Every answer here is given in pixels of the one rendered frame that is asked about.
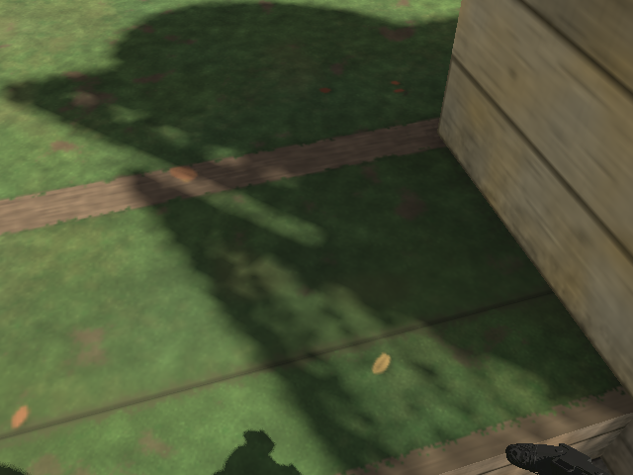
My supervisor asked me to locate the right robot hand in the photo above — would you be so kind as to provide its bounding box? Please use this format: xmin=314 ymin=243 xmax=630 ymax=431
xmin=505 ymin=443 xmax=609 ymax=475

